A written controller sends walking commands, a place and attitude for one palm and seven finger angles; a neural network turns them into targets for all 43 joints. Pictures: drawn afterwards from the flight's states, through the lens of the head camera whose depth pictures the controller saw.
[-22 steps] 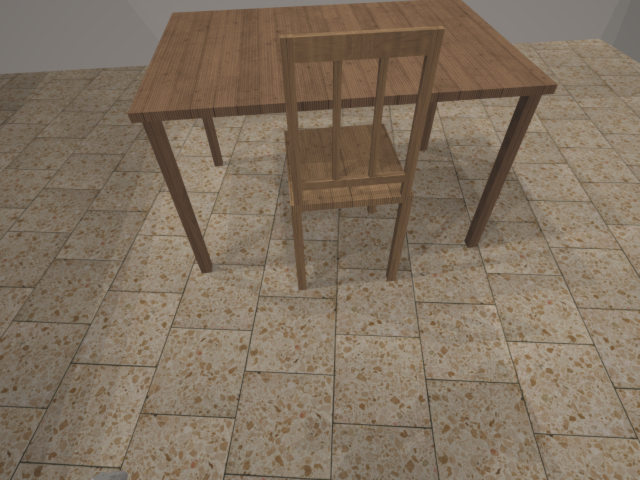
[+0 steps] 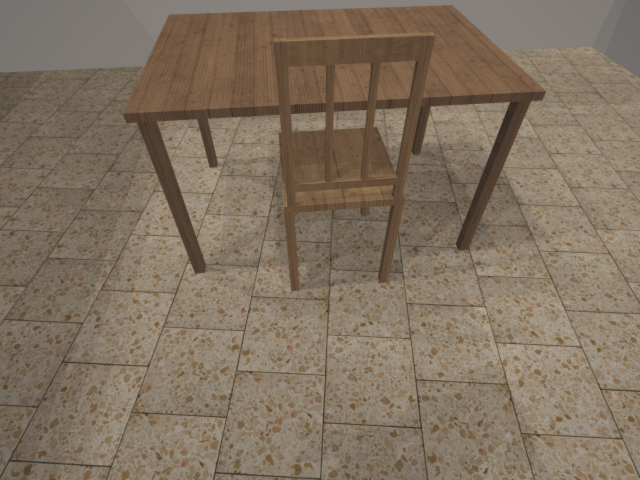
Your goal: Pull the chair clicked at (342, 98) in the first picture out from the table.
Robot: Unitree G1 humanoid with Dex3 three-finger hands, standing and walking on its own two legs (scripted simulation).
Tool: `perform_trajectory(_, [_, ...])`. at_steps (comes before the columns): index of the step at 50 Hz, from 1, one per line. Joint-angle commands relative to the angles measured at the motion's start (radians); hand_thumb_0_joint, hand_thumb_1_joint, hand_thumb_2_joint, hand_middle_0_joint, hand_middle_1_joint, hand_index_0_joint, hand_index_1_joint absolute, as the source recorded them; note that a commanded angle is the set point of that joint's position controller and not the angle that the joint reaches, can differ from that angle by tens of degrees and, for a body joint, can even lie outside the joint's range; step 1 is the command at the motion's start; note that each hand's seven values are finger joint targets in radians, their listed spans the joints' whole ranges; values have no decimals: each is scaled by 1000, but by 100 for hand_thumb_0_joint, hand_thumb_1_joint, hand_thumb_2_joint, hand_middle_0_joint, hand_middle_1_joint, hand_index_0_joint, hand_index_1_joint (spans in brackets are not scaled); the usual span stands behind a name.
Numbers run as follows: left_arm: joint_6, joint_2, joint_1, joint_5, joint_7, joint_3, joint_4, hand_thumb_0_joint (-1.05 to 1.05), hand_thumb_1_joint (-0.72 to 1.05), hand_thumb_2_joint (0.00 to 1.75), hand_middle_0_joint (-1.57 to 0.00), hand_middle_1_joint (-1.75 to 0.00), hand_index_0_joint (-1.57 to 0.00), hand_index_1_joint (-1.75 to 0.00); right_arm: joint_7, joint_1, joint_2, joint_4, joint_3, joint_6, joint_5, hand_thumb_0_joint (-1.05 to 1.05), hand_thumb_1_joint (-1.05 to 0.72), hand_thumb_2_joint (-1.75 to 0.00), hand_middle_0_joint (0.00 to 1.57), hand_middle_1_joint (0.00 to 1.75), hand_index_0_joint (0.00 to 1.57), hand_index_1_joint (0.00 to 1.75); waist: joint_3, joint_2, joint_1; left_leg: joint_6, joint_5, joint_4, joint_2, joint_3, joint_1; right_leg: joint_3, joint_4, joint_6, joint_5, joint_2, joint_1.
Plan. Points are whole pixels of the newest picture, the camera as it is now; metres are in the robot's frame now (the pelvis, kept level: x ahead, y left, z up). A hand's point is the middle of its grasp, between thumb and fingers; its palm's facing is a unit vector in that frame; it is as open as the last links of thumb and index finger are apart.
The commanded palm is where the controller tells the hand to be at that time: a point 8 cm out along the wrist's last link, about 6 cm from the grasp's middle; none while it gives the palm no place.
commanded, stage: stand and wait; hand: left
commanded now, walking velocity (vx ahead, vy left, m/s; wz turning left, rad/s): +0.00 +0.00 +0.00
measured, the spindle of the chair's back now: (329, 129) +0.95 +0.04 -0.07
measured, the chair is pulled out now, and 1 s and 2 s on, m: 0.00 0.00 0.00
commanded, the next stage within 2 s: look at it before walking up in 0.38 s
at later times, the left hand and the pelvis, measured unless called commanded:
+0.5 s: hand out of the picture +0.07 +0.25 -0.15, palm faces -0.01 -0.94 -0.34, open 7.4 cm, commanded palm none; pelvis -0.01 +0.00 +0.00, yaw +0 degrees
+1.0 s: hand out of the picture +0.05 +0.25 -0.16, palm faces -0.02 -0.94 -0.33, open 7.4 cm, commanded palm none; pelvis -0.01 +0.01 +0.00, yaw +0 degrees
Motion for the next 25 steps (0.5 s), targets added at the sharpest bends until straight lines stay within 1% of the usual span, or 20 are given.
perform_trajectory(1, [-29,221,-51,-5,11,52,-59,0,90,90,-20,-30,-20,-30,-15,-47,-186,-61,-35,-21,7,0,-90,-90,20,30,20,30,-47,-13,-4,53,127,-57,85,-63,3,128,-111,-19,161,-130,3])
perform_trajectory(2, [-29,221,-47,-5,10,51,-53,0,90,90,-20,-30,-20,-30,-14,-46,-187,-55,-33,-21,7,0,-90,-90,20,30,20,30,-42,-10,-3,52,122,-57,84,-62,3,132,-117,-18,149,-130,-1])
perform_trajectory(3, [-29,221,-45,-5,10,52,-52,0,90,90,-20,-30,-20,-30,-15,-37,-183,-54,-33,-20,7,0,-90,-90,20,30,20,30,-48,-17,-5,52,123,-58,86,-64,7,128,-118,-19,145,-129,2])
perform_trajectory(4, [-29,221,-45,-6,10,50,-47,0,90,90,-20,-30,-20,-30,-14,-38,-188,-47,-32,-21,7,0,-90,-90,20,30,20,30,-57,-8,-4,52,128,-58,85,-66,11,132,-118,-19,148,-130,7])
perform_trajectory(8, [-29,221,-43,-6,10,51,-37,0,90,90,-20,-30,-20,-30,-14,-30,-185,-35,-31,-20,8,0,-90,-90,20,30,20,30,-44,-13,-4,50,123,-66,88,-67,8,127,-125,-18,143,-129,6])
perform_trajectory(9, [-29,222,-43,-7,10,49,-33,0,90,90,-20,-30,-20,-30,-14,-30,-191,-31,-30,-20,8,0,-90,-90,20,30,20,30,-44,-4,-4,50,121,-69,89,-66,9,129,-127,-18,139,-130,5])
perform_trajectory(12, [-29,220,-40,-7,10,49,-27,0,90,90,-20,-30,-20,-30,-14,-26,-192,-24,-30,-22,8,0,-90,-90,20,30,20,30,-55,-6,-3,51,134,-73,91,-70,15,129,-126,-16,156,-129,17])
perform_trajectory(13, [-29,222,-39,-6,11,50,-27,0,90,90,-20,-30,-20,-30,-15,-24,-189,-23,-29,-21,9,0,-90,-90,20,30,20,30,-54,-17,-4,51,133,-74,94,-70,15,126,-127,-16,154,-128,17])
perform_trajectory(16, [-29,220,-40,-6,11,48,-22,0,90,90,-20,-30,-20,-30,-14,-26,-193,-19,-29,-22,9,0,-90,-90,20,30,20,30,-41,-4,-2,52,130,-83,93,-74,11,128,-131,-15,147,-127,12])
perform_trajectory(17, [-29,221,-40,-6,11,49,-22,0,90,90,-20,-30,-20,-30,-14,-25,-192,-18,-28,-23,9,0,-90,-90,20,30,20,30,-45,-4,-3,51,132,-85,94,-74,13,125,-131,-14,149,-128,16])
perform_trajectory(20, [-28,219,-41,-5,11,49,-23,0,90,90,-20,-30,-20,-30,-13,-27,-191,-17,-29,-22,9,0,-90,-90,20,30,20,30,-24,-7,-2,51,115,-90,93,-74,4,126,-140,-12,121,-127,1])
perform_trajectory(21, [-29,219,-42,-5,10,49,-22,0,90,90,-20,-30,-20,-30,-13,-27,-191,-16,-29,-22,8,0,-90,-90,20,30,20,30,-25,-15,-3,51,113,-91,92,-76,5,128,-143,-12,116,-126,-1])
perform_trajectory(25, [-29,218,-39,-5,11,48,-23,0,90,90,-20,-30,-20,-30,-12,-27,-189,-14,-29,-23,9,0,-90,-90,20,30,20,30,-35,-4,-2,51,119,-93,92,-76,14,126,-145,-10,119,-128,4])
